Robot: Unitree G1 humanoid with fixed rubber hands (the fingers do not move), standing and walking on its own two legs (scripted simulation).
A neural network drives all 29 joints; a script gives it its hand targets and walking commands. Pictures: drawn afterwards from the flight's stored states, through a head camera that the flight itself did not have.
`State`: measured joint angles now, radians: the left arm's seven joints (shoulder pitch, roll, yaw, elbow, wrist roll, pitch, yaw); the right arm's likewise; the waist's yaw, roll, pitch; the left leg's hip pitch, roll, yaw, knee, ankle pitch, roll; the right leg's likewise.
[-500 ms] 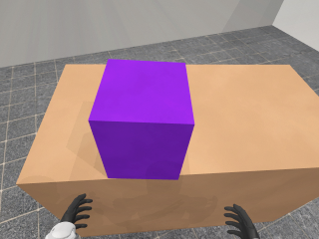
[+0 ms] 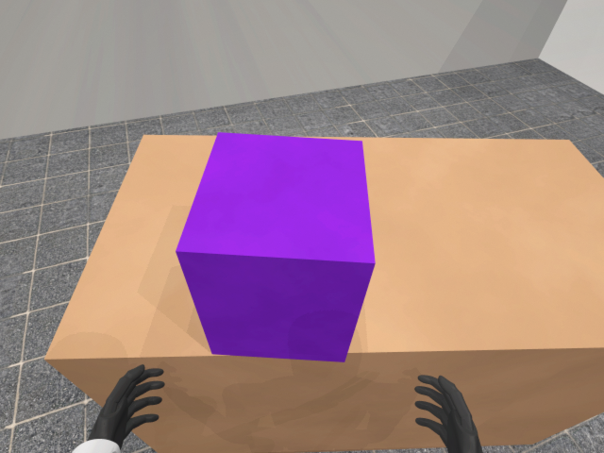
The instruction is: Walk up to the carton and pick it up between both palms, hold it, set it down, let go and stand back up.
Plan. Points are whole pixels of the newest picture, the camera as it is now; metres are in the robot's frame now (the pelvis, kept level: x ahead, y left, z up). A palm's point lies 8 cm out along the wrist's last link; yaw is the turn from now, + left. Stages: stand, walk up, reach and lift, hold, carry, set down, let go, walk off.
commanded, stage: reach and lift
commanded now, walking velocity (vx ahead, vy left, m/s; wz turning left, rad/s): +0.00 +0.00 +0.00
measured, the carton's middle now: (284, 252) +0.37 +0.06 +0.06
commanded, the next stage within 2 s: none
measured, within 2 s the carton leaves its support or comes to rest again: neither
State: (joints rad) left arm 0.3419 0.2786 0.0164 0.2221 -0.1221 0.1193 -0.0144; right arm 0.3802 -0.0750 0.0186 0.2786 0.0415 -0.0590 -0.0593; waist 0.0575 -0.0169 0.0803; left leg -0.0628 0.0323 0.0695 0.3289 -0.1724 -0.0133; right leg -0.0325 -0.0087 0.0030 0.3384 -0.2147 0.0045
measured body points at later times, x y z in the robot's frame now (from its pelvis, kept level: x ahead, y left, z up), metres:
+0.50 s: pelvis +0.01 +0.01 +0.00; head -0.01 +0.02 +0.45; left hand +0.17 +0.24 +0.01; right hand +0.18 -0.17 +0.01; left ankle +0.01 +0.12 -0.75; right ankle -0.01 -0.12 -0.75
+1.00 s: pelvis -0.02 +0.00 +0.00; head -0.03 +0.01 +0.45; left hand +0.21 +0.24 +0.07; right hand +0.23 -0.16 +0.06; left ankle +0.01 +0.12 -0.75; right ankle -0.01 -0.12 -0.75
